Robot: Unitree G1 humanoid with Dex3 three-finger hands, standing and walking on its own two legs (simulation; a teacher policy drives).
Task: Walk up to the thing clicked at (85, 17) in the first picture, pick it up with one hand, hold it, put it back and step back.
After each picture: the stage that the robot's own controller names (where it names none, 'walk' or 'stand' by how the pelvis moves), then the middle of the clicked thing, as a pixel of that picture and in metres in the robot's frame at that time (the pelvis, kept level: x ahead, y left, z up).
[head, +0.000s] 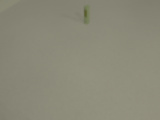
stand; (86, 15) +1.89 +0.02 -0.65
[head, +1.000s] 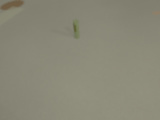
walk; (76, 29) +1.74 +0.23 -0.64
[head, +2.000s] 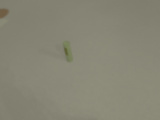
walk; (68, 52) +1.19 +0.31 -0.65
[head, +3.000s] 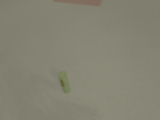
walk; (64, 82) +0.81 +0.27 -0.65
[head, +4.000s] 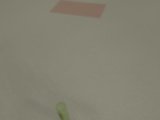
walk; (63, 114) +0.54 +0.24 -0.65
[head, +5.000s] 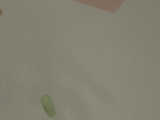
walk; (48, 107) +0.51 +0.34 -0.63
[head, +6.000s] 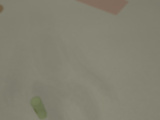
stand; (39, 108) +0.51 +0.34 -0.62
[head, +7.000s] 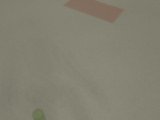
stand; out of the picture +0.46 +0.31 -0.64
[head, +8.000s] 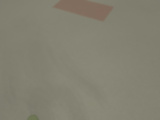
stand; out of the picture +0.43 +0.36 -0.65
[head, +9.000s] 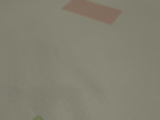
stand; out of the picture +0.42 +0.33 -0.66
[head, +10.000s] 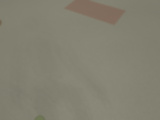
stand; out of the picture +0.43 +0.32 -0.66
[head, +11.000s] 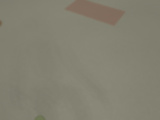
stand; out of the picture +0.43 +0.32 -0.66
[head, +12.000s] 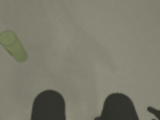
go down; (15, 48) +0.50 +0.33 -0.35
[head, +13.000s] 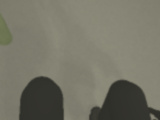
go down; out of the picture +0.51 +0.36 -0.24
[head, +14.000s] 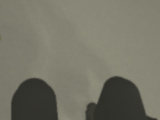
approach; out of the picture +0.50 +0.37 -0.25
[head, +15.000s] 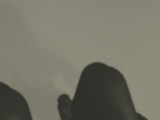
close in; out of the picture +0.47 +0.42 -0.16
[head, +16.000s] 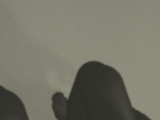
lift; out of the picture +0.45 +0.42 -0.16
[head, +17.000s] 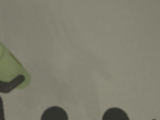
lift; (8, 69) +0.36 +0.24 +0.01
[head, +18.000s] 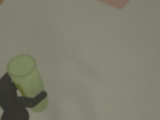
hold; (32, 88) +0.32 +0.19 +0.03
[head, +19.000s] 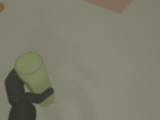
hold; (39, 84) +0.33 +0.17 +0.04
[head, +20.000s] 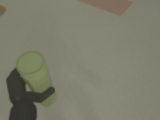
hold; (40, 83) +0.34 +0.16 +0.04
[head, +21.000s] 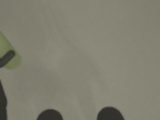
crouch; out of the picture +0.44 +0.26 -0.02
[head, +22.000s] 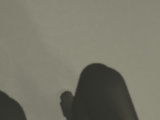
lower; out of the picture +0.46 +0.37 -0.16
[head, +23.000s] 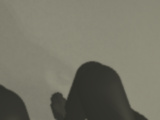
lower; out of the picture +0.43 +0.40 -0.17
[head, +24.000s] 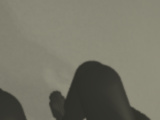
lower; out of the picture +0.44 +0.40 -0.17
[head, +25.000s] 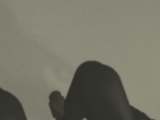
lower; out of the picture +0.44 +0.40 -0.17
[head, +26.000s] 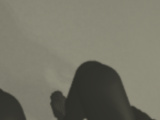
rest; out of the picture +0.44 +0.40 -0.17
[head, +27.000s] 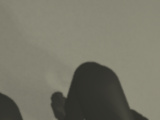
open; out of the picture +0.45 +0.40 -0.17
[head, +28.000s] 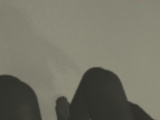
stand; out of the picture +0.46 +0.37 -0.20
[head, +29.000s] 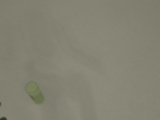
stand; (35, 94) +0.46 +0.28 -0.52
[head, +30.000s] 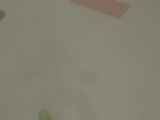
stand; out of the picture +0.45 +0.27 -0.60
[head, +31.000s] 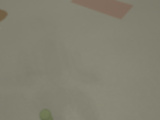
stand; out of the picture +0.45 +0.27 -0.60
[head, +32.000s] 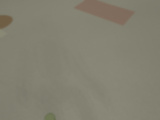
stand; out of the picture +0.45 +0.26 -0.64
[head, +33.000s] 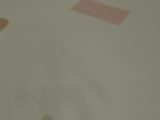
stand; out of the picture +0.44 +0.28 -0.66
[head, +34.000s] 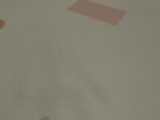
stand; out of the picture +0.43 +0.29 -0.66
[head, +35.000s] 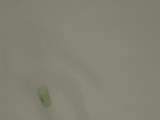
walk; (45, 97) +0.51 +0.25 -0.63
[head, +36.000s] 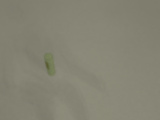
walk; (50, 65) +0.81 +0.29 -0.64
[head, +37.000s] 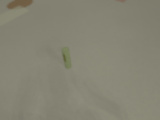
walk; (66, 58) +1.11 +0.30 -0.64
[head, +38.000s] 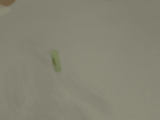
stand; (56, 61) +1.04 +0.29 -0.65
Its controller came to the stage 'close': yes
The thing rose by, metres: 0.68
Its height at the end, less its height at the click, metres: +0.00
